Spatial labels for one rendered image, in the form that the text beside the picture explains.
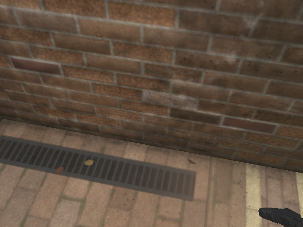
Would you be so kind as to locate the right robot hand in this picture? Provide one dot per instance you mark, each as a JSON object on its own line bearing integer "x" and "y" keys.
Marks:
{"x": 285, "y": 217}

